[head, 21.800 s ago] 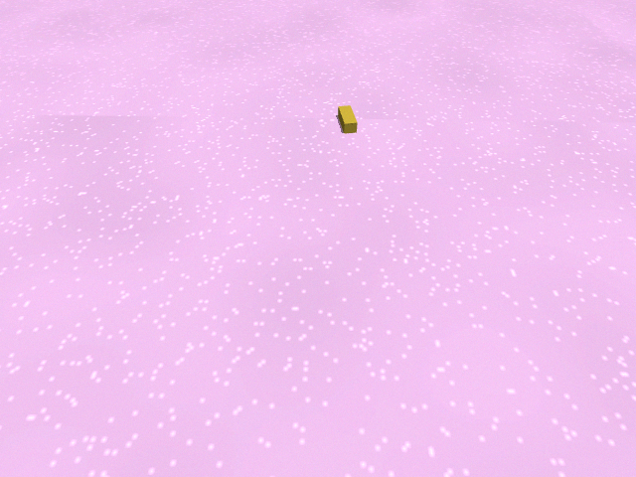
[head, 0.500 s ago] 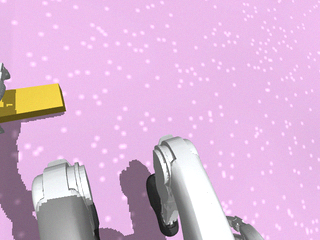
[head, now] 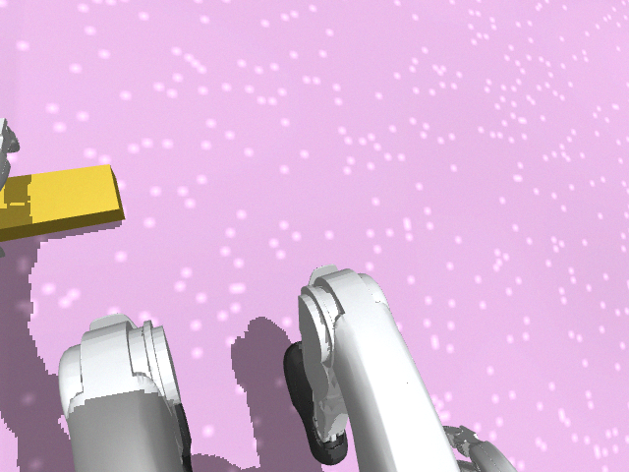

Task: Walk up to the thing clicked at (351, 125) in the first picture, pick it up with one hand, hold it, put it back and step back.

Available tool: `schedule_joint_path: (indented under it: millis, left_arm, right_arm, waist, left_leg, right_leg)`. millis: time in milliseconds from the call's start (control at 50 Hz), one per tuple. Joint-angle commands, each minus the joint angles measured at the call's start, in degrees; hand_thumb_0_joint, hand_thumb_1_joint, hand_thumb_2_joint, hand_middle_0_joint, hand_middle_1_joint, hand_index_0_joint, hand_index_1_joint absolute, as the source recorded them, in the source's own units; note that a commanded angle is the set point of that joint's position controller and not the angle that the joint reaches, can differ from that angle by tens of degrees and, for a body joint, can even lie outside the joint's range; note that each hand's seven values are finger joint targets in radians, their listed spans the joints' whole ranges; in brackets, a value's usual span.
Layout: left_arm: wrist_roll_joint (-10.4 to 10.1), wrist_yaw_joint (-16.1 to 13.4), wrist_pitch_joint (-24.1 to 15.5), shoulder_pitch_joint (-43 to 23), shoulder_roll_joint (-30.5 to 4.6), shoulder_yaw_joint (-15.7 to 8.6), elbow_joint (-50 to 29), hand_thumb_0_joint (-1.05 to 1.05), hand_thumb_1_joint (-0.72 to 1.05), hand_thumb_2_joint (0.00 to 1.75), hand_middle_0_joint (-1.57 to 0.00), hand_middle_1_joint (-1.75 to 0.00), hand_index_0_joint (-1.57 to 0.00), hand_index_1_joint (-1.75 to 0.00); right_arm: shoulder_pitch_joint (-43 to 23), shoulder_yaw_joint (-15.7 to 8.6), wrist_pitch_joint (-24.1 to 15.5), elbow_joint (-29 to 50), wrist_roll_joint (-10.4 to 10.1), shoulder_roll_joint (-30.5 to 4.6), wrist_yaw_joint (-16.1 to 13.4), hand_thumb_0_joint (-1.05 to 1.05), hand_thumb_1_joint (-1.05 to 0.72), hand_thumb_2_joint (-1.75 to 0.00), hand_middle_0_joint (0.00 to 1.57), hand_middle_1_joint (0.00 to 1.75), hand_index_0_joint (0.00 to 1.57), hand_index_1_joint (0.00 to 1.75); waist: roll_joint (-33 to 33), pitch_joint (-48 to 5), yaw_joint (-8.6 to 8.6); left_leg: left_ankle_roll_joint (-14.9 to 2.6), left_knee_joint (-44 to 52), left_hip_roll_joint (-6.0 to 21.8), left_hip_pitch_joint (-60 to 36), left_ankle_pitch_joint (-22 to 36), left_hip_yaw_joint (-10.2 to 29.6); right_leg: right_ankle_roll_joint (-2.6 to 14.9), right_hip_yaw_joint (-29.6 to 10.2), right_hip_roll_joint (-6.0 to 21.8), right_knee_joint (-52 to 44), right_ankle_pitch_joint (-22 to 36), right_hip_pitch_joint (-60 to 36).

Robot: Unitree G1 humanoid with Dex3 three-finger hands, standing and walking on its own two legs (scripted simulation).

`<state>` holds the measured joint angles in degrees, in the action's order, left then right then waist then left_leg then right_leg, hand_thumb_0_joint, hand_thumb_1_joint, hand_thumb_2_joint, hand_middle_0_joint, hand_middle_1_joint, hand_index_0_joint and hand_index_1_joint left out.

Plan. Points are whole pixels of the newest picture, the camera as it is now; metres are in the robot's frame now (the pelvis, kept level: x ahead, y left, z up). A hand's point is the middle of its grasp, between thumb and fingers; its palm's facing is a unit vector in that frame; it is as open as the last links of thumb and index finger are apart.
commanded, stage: approach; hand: left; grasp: from above
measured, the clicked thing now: (49, 203) +0.51 +0.27 -0.30
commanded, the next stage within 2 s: close in in 0.46 s
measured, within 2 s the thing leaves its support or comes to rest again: neither
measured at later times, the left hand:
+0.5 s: hand (17, 192) +0.49 +0.27 -0.18, palm faces -0.49 -0.05 -0.87, open 13.7 cm
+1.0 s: hand (30, 197) +0.49 +0.26 -0.21, palm faces -0.45 -0.05 -0.89, open 13.5 cm
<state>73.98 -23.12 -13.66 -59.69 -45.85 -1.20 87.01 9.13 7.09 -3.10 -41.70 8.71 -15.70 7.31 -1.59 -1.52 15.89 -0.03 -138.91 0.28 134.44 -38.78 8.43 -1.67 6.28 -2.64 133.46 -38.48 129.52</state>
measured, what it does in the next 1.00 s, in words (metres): stands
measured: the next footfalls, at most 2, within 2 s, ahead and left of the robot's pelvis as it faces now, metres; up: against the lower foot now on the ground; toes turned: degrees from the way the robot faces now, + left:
none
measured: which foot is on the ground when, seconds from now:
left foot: down 0.00-1.00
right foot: down 0.00-1.00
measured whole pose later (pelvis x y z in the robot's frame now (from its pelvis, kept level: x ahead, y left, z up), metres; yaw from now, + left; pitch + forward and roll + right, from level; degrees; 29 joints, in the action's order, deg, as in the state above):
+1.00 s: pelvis +0.00 +0.00 -0.01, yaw -2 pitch +33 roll -10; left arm 75.0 -27.9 -10.5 -63.8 -47.5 -1.6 94.5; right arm 9.6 11.3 -5.4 -38.3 10.2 -16.7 8.2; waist -3.1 1.7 20.7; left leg 0.0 -141.3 0.7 135.4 -39.5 10.0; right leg -1.8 7.6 -3.4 134.6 -38.1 130.4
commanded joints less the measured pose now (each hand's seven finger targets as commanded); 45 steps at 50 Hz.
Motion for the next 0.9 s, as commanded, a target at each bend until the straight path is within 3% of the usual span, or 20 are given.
schedule_joint_path:
  millis: [0,40,60,80,160,260,320,420,500,520,540,560,600,640,760,820,880]
  left_arm:
    - [-0.46,-2.80,-0.02,-25.03,-8.39,1.47,-7.83,0.00,-0.53,0.99,-0.07,-1.09,-0.08,-1.07]
    - [0.15,-3.48,0.88,-26.16,-6.61,2.26,-8.80,0.00,-0.52,0.99,-0.07,-1.09,-0.09,-1.07]
    - [0.22,-3.90,1.53,-27.11,-7.50,1.95,-9.31,0.00,-0.51,0.98,-0.07,-1.09,-0.09,-1.07]
    - [0.08,-4.13,2.54,-26.80,-6.71,1.81,-7.03,0.00,-0.51,0.98,-0.07,-1.09,-0.09,-1.07]
    - [0.92,-4.93,6.08,-23.84,-8.94,0.61,-2.06,0.00,-0.51,1.00,-0.08,-1.08,-0.09,-1.07]
    - [-1.17,-3.76,9.09,-19.22,-11.58,-1.55,-3.34,0.00,-0.52,1.06,-0.09,-1.08,-0.09,-1.08]
    - [-2.79,-2.34,9.34,-18.09,-13.36,-2.64,-6.08,0.00,-0.52,1.06,-0.09,-1.08,-0.10,-1.08]
    - [-4.72,1.31,6.88,-17.88,-12.21,-2.01,-6.81,0.00,-0.53,1.01,-0.08,-1.08,-0.09,-1.07]
    - [-4.15,2.19,2.44,-22.09,-11.79,-0.96,-11.44,0.00,-0.51,1.07,-0.09,-1.13,-0.10,-1.12]
    - [-3.87,2.15,1.61,-22.58,-10.33,-0.14,-11.01,0.00,-0.49,1.08,-0.10,-1.16,-0.11,-1.14]
    - [-3.89,1.93,0.95,-22.53,-8.61,0.51,-11.10,0.00,-0.48,1.09,-0.10,-1.17,-0.11,-1.15]
    - [-3.48,1.62,0.46,-22.94,-9.52,0.77,-11.95,0.00,-0.50,1.06,-0.09,-1.13,-0.10,-1.12]
    - [-2.63,0.35,-0.27,-23.40,-10.22,0.62,-10.38,0.00,-0.52,1.02,-0.07,-1.10,-0.09,-1.08]
    - [-1.90,-0.75,0.04,-21.11,-8.04,1.87,-5.48,0.00,-0.49,1.07,-0.09,-1.13,-0.11,-1.12]
    - [0.36,-4.42,1.38,-21.81,-11.43,-0.36,-3.27,0.00,-0.46,1.08,-0.09,-1.14,-0.11,-1.12]
    - [0.60,-5.92,2.17,-22.66,-12.46,-0.81,-2.65,0.00,-0.45,1.10,-0.10,-1.15,-0.12,-1.14]
    - [0.48,-6.67,3.12,-22.63,-12.06,-0.81,0.13,0.00,-0.52,1.01,-0.07,-1.03,-0.07,-1.03]
  right_arm:
    - [13.26,-4.38,-0.68,-0.20,0.40,-15.32,-0.84,0.00,-0.91,-0.90,0.20,0.30,0.20,0.30]
    - [14.04,-4.27,-0.70,-0.28,0.62,-15.17,-0.82,0.00,-0.91,-0.90,0.20,0.30,0.20,0.30]
    - [13.93,-4.31,-0.55,-0.06,0.49,-15.36,-0.80,0.00,-0.90,-0.90,0.20,0.30,0.20,0.30]
    - [14.10,-4.32,-0.63,-0.02,0.56,-15.53,-0.77,0.00,-0.91,-0.90,0.20,0.30,0.20,0.30]
    - [14.23,-3.31,-0.20,1.10,0.44,-15.34,-0.42,0.00,-0.91,-0.90,0.20,0.30,0.20,0.30]
    - [12.64,-2.48,0.03,3.63,-0.62,-14.96,0.01,0.00,-0.91,-0.90,0.20,0.30,0.20,0.30]
    - [12.26,-2.30,0.50,4.30,-1.31,-14.57,-0.09,0.00,-0.91,-0.90,0.20,0.30,0.20,0.30]
    - [13.43,-2.75,0.56,3.97,-1.46,-15.16,-0.41,0.00,-0.91,-0.90,0.20,0.30,0.20,0.30]
    - [14.66,-2.97,0.33,2.69,-0.81,-14.94,-0.94,0.00,-0.91,-0.90,0.20,0.30,0.20,0.30]
    - [15.16,-3.02,0.15,2.44,-0.48,-15.34,-0.83,0.00,-0.91,-0.90,0.20,0.30,0.20,0.30]
    - [15.78,-3.31,-0.06,2.03,-0.27,-15.39,-0.77,0.00,-0.91,-0.90,0.20,0.30,0.20,0.30]
    - [15.16,-3.32,-0.06,2.00,-0.32,-15.32,-0.83,0.00,-0.91,-0.90,0.20,0.30,0.20,0.30]
    - [15.44,-3.11,-0.06,2.07,0.03,-15.67,-0.98,0.00,-0.91,-0.90,0.20,0.30,0.20,0.30]
    - [14.81,-3.08,-0.20,1.45,0.44,-15.32,-0.84,0.00,-0.91,-0.90,0.20,0.30,0.20,0.30]
    - [14.33,-1.98,-0.79,1.80,1.20,-16.01,-0.28,0.00,-0.90,-0.90,0.20,0.30,0.20,0.30]
    - [13.80,-1.54,-1.28,2.58,1.45,-16.10,-0.01,0.00,-0.90,-0.90,0.20,0.30,0.20,0.30]
    - [13.41,-1.15,-2.10,2.50,1.71,-16.52,0.41,0.00,-0.90,-0.90,0.20,0.30,0.20,0.30]
  waist:
    - [21.73,-36.08,4.58]
    - [23.46,-38.54,4.54]
    - [24.94,-40.20,4.15]
    - [24.56,-39.14,4.75]
    - [23.29,-37.89,4.13]
    - [21.58,-40.40,1.70]
    - [20.10,-41.47,1.13]
    - [14.82,-34.39,3.83]
    - [17.39,-37.99,4.14]
    - [18.10,-36.32,5.19]
    - [18.24,-36.23,5.36]
    - [18.97,-37.41,4.58]
    - [20.44,-37.94,4.71]
    - [18.78,-34.84,5.07]
    - [22.71,-35.72,4.23]
    - [21.70,-35.87,5.14]
    - [22.06,-33.58,6.08]
  left_leg:
    - [-1.12,14.49,-0.12,-31.21,6.35,-3.16]
    - [-0.74,14.90,-0.11,-33.71,8.81,-3.10]
    - [-0.66,14.93,-0.03,-34.52,10.18,-3.31]
    - [-0.52,15.25,-0.06,-34.80,10.69,-2.92]
    - [-1.17,14.35,-0.16,-31.62,12.31,-4.22]
    - [-1.94,14.70,-0.19,-28.93,12.20,-4.98]
    - [-2.41,13.97,-0.16,-26.42,12.16,-5.57]
    - [-2.68,12.73,-0.22,-21.48,7.50,-4.81]
    - [-1.82,11.99,-0.12,-25.67,7.83,-4.22]
    - [-1.62,11.88,-0.29,-25.34,7.60,-4.10]
    - [-1.42,12.35,-0.24,-27.01,7.58,-3.74]
    - [-1.27,12.48,-0.05,-28.41,7.58,-3.52]
    - [-1.12,12.40,-0.14,-28.79,8.07,-3.57]
    - [-1.37,12.08,-0.01,-27.88,7.46,-3.46]
    - [-0.99,12.73,-0.07,-30.50,11.50,-3.41]
    - [-1.46,11.43,0.22,-29.25,11.51,-3.36]
    - [-1.36,11.72,0.37,-28.72,10.72,-3.14]
  right_leg:
    - [3.90,5.01,-1.30,-13.54,10.02,-15.19]
    - [4.03,5.27,-1.29,-12.85,12.38,-15.97]
    - [4.04,5.24,-1.32,-12.71,13.61,-16.24]
    - [4.00,5.33,-1.00,-12.24,14.16,-15.29]
    - [3.90,4.72,-1.40,-12.74,16.12,-17.76]
    - [3.82,3.66,-1.78,-13.19,15.73,-22.15]
    - [3.37,2.57,-1.93,-13.69,16.21,-25.74]
    - [3.48,2.48,-1.85,-15.05,10.73,-23.59]
    - [3.51,3.03,-1.72,-14.75,10.48,-23.65]
    - [3.65,3.57,-1.56,-14.67,10.09,-22.27]
    - [3.59,4.26,-1.49,-14.59,10.33,-21.23]
    - [3.76,4.40,-1.71,-14.23,10.27,-20.70]
    - [3.76,4.74,-1.59,-13.83,10.87,-20.63]
    - [3.55,5.00,-1.81,-13.65,10.86,-18.80]
    - [3.75,5.63,-1.76,-11.81,14.79,-18.97]
    - [3.53,5.35,-2.02,-11.76,15.43,-19.51]
    - [3.57,5.75,-2.04,-11.42,14.77,-18.08]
